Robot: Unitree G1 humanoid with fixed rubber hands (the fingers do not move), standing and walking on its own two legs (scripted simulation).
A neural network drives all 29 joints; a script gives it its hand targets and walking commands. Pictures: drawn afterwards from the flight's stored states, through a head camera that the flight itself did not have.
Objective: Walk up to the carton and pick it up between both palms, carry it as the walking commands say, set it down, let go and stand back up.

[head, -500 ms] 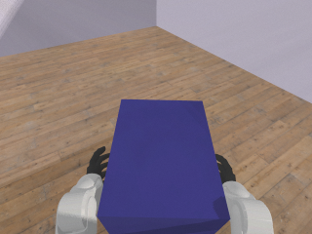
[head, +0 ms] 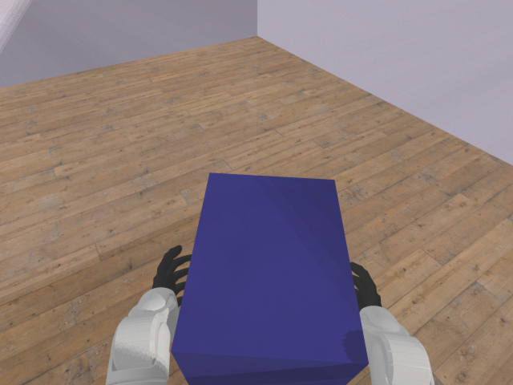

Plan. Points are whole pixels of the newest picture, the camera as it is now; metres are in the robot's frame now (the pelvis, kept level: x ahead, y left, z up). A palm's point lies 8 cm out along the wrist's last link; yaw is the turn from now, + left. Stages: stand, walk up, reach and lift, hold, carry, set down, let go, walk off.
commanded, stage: carry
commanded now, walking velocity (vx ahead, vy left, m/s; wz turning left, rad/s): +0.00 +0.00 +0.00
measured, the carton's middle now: (265, 293) +0.30 +0.01 -0.02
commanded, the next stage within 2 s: hold in 0.04 s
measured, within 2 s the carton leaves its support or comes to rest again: neither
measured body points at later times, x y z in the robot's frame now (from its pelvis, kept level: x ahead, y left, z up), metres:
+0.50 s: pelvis -0.01 +0.01 +0.00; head -0.01 +0.02 +0.45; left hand +0.26 +0.18 +0.03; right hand +0.26 -0.12 +0.02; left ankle +0.02 +0.15 -0.73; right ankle +0.04 -0.11 -0.73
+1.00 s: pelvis +0.01 +0.01 +0.01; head +0.03 +0.02 +0.45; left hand +0.30 +0.18 -0.02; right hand +0.29 -0.13 -0.03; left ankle +0.02 +0.15 -0.73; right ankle +0.04 -0.11 -0.73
